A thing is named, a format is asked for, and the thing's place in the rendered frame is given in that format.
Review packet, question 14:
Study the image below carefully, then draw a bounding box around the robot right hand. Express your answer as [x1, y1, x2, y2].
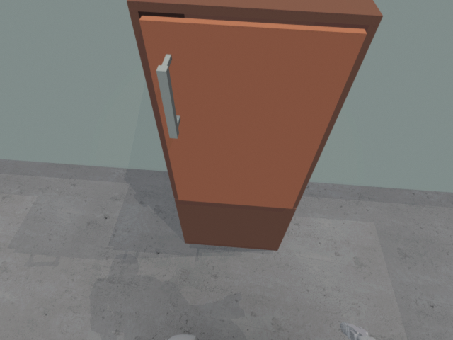
[340, 322, 376, 340]

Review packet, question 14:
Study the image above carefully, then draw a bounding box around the cupboard door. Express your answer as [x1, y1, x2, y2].
[139, 16, 367, 209]

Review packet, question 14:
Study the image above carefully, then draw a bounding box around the handle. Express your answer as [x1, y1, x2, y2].
[156, 54, 180, 139]

